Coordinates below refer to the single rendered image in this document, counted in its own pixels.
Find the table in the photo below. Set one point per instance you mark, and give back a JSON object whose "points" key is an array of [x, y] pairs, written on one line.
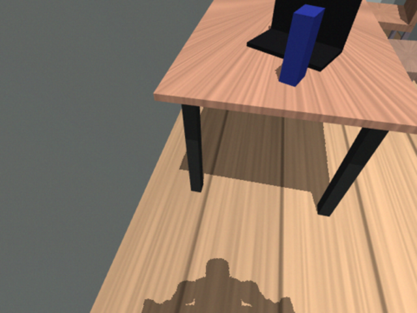
{"points": [[364, 86]]}

